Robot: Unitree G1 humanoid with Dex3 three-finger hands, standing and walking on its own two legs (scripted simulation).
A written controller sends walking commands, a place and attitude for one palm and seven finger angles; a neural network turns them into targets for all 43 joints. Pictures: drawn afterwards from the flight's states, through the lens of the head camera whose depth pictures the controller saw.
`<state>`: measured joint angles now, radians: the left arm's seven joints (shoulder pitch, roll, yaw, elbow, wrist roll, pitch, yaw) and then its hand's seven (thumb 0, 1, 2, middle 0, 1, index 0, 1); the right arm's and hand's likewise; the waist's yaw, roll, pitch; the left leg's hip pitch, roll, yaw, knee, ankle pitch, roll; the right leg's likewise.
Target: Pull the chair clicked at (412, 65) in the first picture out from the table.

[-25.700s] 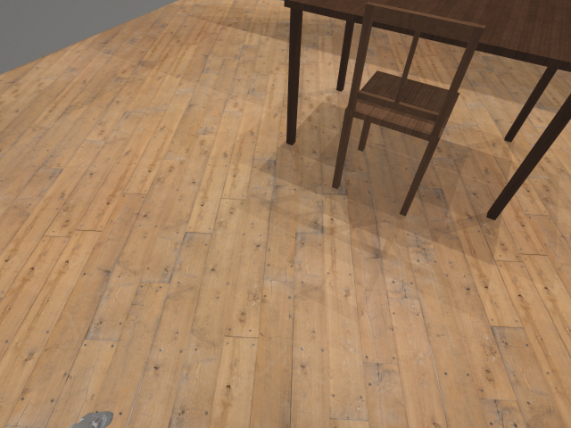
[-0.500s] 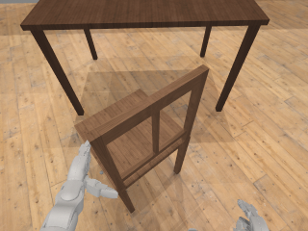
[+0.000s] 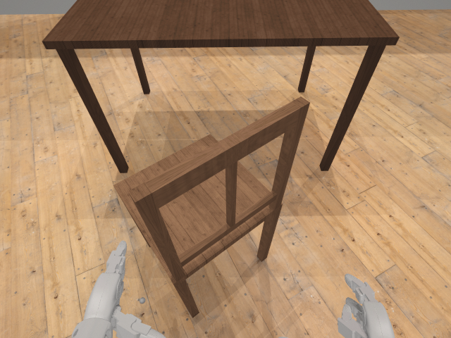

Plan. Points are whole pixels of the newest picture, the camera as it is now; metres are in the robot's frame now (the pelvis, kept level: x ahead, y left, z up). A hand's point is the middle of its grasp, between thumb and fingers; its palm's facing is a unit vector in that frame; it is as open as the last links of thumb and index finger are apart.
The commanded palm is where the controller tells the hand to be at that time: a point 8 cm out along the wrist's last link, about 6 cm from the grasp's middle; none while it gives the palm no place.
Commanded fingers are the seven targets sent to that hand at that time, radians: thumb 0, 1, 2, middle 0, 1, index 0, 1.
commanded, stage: draw the fingers out of the gap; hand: left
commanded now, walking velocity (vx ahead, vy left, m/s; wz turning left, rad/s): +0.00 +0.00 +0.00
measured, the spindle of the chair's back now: (231, 196) +0.42 +0.00 -0.05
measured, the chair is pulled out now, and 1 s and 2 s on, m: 0.45 0.45 0.45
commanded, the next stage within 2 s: draw the hand back to the body in 0.26 s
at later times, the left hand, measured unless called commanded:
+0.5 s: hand (130, 327) +0.16 +0.15 +0.00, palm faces +0.10 -0.99 -0.08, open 17.4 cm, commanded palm +0.12 +0.21 +0.02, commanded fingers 0.00 -0.55 0.20 0.00 0.00 0.00 0.00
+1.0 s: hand (74, 299) +0.18 +0.21 +0.09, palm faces +0.19 -0.93 -0.30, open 16.8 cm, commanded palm +0.13 +0.25 +0.12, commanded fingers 0.00 -0.12 0.41 -0.06 -0.09 -0.06 -0.09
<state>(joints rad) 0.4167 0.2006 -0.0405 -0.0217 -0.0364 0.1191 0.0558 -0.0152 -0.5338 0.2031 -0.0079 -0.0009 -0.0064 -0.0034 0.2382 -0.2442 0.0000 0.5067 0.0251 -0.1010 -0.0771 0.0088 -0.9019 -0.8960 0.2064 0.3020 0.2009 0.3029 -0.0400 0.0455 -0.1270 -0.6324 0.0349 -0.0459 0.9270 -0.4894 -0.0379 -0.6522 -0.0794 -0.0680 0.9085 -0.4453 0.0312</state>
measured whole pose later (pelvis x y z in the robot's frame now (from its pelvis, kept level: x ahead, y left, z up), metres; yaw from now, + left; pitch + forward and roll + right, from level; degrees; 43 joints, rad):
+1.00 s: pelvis +0.00 +0.00 +0.01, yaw +0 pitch +7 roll -1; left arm 0.65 0.29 0.15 -0.39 -0.12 -0.07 0.05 -0.02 -0.41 0.27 -0.03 -0.03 -0.02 -0.03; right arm 0.24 -0.20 -0.01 0.53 0.06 -0.13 -0.11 0.01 -0.90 -0.90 0.21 0.30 0.20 0.30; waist 0.02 0.06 -0.10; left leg -0.53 0.04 -0.05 0.89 -0.48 -0.04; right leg -0.54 -0.07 -0.07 0.86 -0.43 0.03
